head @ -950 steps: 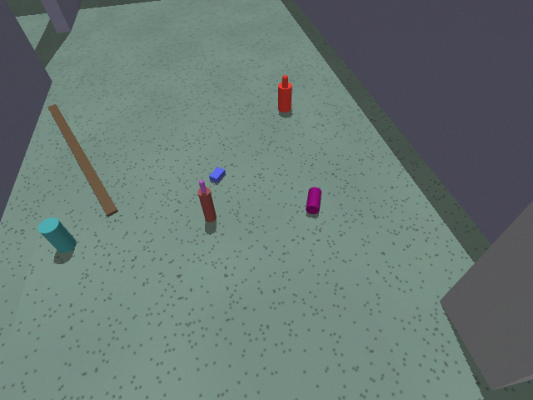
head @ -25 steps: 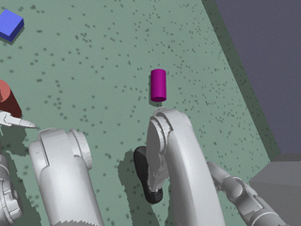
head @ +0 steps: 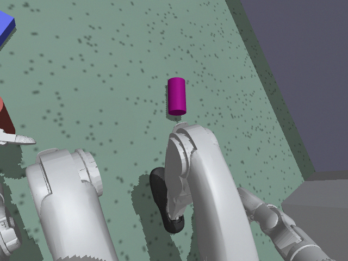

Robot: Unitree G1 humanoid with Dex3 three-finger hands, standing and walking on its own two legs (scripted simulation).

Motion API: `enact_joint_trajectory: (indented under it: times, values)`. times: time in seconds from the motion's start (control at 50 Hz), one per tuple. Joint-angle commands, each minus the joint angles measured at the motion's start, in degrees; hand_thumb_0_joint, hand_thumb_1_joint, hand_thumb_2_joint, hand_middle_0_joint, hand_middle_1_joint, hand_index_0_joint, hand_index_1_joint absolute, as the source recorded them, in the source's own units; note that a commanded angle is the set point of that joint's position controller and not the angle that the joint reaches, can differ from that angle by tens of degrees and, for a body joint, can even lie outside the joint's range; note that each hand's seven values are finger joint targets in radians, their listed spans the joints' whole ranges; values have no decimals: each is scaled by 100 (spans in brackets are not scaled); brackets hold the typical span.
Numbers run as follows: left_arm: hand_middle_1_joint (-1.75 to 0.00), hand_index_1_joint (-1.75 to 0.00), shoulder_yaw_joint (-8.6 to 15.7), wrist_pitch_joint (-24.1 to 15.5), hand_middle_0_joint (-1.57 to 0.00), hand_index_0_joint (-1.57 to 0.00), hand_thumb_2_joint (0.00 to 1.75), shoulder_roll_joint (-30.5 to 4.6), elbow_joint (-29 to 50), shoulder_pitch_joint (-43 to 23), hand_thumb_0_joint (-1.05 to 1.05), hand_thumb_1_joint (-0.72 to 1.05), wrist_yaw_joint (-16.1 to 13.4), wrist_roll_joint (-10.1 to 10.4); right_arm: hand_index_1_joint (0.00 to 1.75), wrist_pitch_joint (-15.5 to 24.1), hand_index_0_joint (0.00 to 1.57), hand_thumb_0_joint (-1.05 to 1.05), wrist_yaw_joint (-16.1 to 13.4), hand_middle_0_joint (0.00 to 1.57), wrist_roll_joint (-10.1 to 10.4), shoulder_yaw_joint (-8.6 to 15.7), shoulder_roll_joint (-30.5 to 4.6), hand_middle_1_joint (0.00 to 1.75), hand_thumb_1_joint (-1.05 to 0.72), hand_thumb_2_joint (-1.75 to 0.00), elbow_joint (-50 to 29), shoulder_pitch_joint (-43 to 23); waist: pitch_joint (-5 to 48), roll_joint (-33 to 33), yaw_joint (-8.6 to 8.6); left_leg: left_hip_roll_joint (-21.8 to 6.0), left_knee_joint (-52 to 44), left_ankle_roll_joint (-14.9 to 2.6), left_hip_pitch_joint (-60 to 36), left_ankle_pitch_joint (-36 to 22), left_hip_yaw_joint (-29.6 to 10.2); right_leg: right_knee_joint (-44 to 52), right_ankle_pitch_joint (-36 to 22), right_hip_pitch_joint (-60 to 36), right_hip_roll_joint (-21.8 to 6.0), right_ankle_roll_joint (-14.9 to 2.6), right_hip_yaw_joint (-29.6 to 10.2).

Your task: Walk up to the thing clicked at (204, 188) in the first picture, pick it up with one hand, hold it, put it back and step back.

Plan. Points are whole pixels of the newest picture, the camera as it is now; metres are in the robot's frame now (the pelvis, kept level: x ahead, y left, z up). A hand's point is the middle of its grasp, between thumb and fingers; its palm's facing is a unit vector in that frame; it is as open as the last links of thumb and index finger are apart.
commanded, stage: close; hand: left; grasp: from the side
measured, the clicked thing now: out of the picture +0.42 +0.27 -0.16
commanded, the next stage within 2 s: settle in 0.70 s
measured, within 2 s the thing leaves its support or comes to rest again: leaves its support in 1.12 s
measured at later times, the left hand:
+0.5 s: hand out of the picture +0.43 +0.27 -0.14, palm faces +0.27 -0.96 +0.00, open 10.3 cm
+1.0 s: hand out of the picture +0.43 +0.27 -0.14, palm faces +0.26 -0.96 -0.01, open 7.8 cm
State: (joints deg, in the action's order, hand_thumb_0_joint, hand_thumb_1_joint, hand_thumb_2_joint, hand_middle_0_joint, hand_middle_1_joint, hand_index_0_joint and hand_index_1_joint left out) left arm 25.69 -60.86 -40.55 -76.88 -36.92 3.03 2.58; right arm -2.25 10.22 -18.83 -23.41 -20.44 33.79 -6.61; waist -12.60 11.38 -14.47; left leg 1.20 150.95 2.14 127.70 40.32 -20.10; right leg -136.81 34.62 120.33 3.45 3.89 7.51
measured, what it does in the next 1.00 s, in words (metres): stands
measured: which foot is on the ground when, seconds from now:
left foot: down 0.00-1.00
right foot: down 0.00-1.00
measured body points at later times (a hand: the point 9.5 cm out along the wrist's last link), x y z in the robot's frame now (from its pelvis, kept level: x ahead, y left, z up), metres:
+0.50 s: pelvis +0.00 +0.00 +0.00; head +0.22 +0.17 +0.35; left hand +0.41 +0.32 -0.14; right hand +0.16 -0.25 -0.04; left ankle +0.08 +0.13 -0.25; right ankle +0.15 -0.14 -0.25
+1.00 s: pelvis +0.00 +0.00 +0.00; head +0.21 +0.17 +0.35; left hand +0.41 +0.32 -0.14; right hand +0.15 -0.25 -0.04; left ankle +0.08 +0.13 -0.25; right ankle +0.15 -0.14 -0.25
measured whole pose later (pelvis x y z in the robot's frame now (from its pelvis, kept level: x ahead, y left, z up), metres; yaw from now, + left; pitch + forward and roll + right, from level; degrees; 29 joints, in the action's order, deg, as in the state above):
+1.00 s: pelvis +0.00 +0.00 +0.00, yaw +0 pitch +15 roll -17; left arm 27.2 -59.1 -41.0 -73.8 -35.9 2.4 1.4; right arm -2.9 10.2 -19.1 -23.5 -20.4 33.0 -6.0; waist -13.4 11.9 -14.7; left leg 0.9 150.7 1.8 127.6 39.9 -20.4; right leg -136.1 33.9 119.9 3.5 3.7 8.0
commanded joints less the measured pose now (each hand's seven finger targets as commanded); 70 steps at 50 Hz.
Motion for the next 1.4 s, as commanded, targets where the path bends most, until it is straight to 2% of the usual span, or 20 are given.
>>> enact_joint_trajectory:
  times: [0.0,0.24,0.26,0.36,0.38,0.5,0.7,0.72,0.74,0.82,0.92,1.0,1.12,1.14,1.22,1.24,1.28,1.3,1.34,1.38]
  values:
    - [-38,-36,175,-415,-35,-37,31,-1012,852,-1321,0,-42,-25,46,30,-35,20,0,-151,20,-6,644,-1924,30,-91,-90,-189,194,3232,-2752,-418,-307,-2020,-32,-2225,-467,643,837,-709,-1490,74,-427,905]
    - [-56,-54,9,-363,-56,-58,50,-931,839,-1645,0,-12,-53,-32,30,-92,20,0,-162,20,-36,636,-1979,30,-90,-89,-151,292,3135,-2834,-603,-350,-2080,-1,-2373,-503,536,840,-767,-1362,48,-417,954]
    - [-58,-56,20,-352,-58,-60,52,-959,819,-1513,0,-9,-47,-24,30,-83,20,0,-156,20,-36,625,-1954,30,-90,-89,-166,263,3160,-2828,-515,-330,-2058,-24,-2299,-447,566,858,-724,-1416,70,-422,940]
    - [-66,-63,8,-312,-66,-68,59,-900,790,-1434,0,5,-61,0,30,-82,20,0,-151,20,-23,633,-1944,30,-89,-89,-163,267,3179,-2679,-481,-313,-2010,-48,-2210,-440,604,894,-735,-1497,70,-404,927]
    - [-68,-66,152,-315,-69,-71,61,-1015,783,-1333,0,8,-79,3,30,-86,20,0,-145,20,-24,629,-1958,30,-89,-89,-186,308,3268,-2697,-452,-318,-2034,-32,-2273,-516,583,873,-766,-1529,74,-411,954]
    - [-77,-74,228,-339,-79,-81,70,-1157,1016,-1364,0,27,-156,-35,30,-105,20,0,-157,20,-29,622,-1947,30,-88,-89,-186,257,3236,-2849,-409,-334,-2064,-25,-2287,-649,590,855,-859,-1569,72,-423,935]
    - [-89,-87,85,-321,-92,-94,82,-959,758,-1257,0,41,-152,-28,30,-98,20,0,-143,20,-26,583,-1923,30,-87,-88,-202,268,3128,-2644,-559,-347,-2018,-56,-2169,-524,599,910,-773,-1554,78,-406,961]
    - [-92,-89,252,-329,-94,-96,84,-1167,857,-1260,0,41,-180,-44,30,-105,20,0,-159,20,-34,604,-1954,30,-87,-89,-179,292,3183,-2681,-478,-358,-2017,-55,-2230,-502,596,906,-741,-1527,84,-421,951]
    - [-92,-90,87,-340,-95,-97,85,-992,741,-1279,0,42,-149,-39,30,-112,20,0,-151,20,-29,577,-1937,30,-87,-89,-196,234,3058,-2654,-545,-359,-2034,-53,-2163,-380,571,908,-657,-1452,81,-410,980]
    - [-107,-107,239,-368,-106,-106,100,-1223,831,-1322,0,46,-189,-84,30,-102,20,0,-153,20,-40,602,-1977,30,-90,-89,-200,208,2993,-2772,-458,-349,-2084,-46,-2115,-267,571,873,-563,-1410,76,-429,972]
    - [-117,-117,210,-338,-114,-114,110,-1084,1291,-1315,0,53,-96,-28,30,-80,20,0,-143,20,-22,700,-1949,30,-89,-89,-184,277,3311,-2884,-424,-346,-2058,-35,-2367,-543,646,872,-802,-1511,65,-422,914]
    - [-122,-121,403,-234,-118,-119,110,-1277,1977,-1311,0,47,-94,-33,30,-90,20,0,-132,20,5,820,-1962,30,-90,-90,-197,390,3734,-3379,-231,-355,-2206,28,-2725,-720,661,805,-922,-1581,34,-457,863]
    - [-127,-127,178,162,-123,-124,113,-978,3194,-1471,0,45,-27,88,30,-109,20,0,-158,20,151,1052,-1823,30,-90,-89,-94,718,4300,-3861,-94,-334,-2427,67,-3145,-962,761,846,-1060,-1519,-15,-532,687]
    - [-128,-127,-52,283,-124,-125,114,-704,3094,-1366,0,46,6,117,30,-132,20,0,-164,20,191,1061,-1752,30,-90,-89,15,827,4217,-3831,-129,-318,-2474,55,-3069,-841,790,916,-947,-1492,-20,-535,649]
    - [-128,-127,-82,571,-123,-124,113,-781,3888,-1590,0,43,24,141,30,-154,20,0,-219,20,360,1271,-1653,30,-89,-89,19,995,4464,-3822,-20,-285,-2567,-5,-2988,-742,863,1022,-900,-1414,-52,-558,525]
    - [-127,-126,-125,633,-121,-123,111,-712,4075,-1462,0,44,56,144,30,-157,20,0,-218,20,388,1340,-1621,30,-89,-89,72,1082,4590,-3863,81,-264,-2580,1,-3033,-896,920,989,-1015,-1437,-73,-568,478]
    - [-124,-123,-367,836,-119,-120,109,-271,3813,-1149,0,43,134,212,30,-157,20,0,-226,20,498,1428,-1553,30,-89,-89,46,1055,4397,-3528,67,-242,-2703,-33,-2831,-637,900,1068,-766,-1245,-96,-583,445]
    - [-127,-126,-231,909,-122,-123,112,-283,3794,-1104,0,43,156,295,30,-148,20,0,-249,20,559,1473,-1527,30,-89,-89,40,1070,4417,-3318,113,-231,-2692,-75,-2675,-519,919,1146,-691,-1299,-92,-569,416]
    - [-128,-127,-216,983,-122,-123,112,-288,4150,-1431,0,42,197,370,30,-162,20,0,-276,20,641,1581,-1472,30,-88,-89,64,1171,4564,-3305,170,-198,-2756,-92,-2663,-430,961,1182,-627,-1235,-123,-568,371]
    - [-129,-128,-234,1158,-122,-123,113,-95,4050,-1051,0,42,298,483,30,-172,20,0,-299,20,738,1684,-1421,30,-88,-89,47,1267,4714,-3093,278,-169,-2776,-132,-2617,-426,1044,1304,-608,-1352,-134,-554,310]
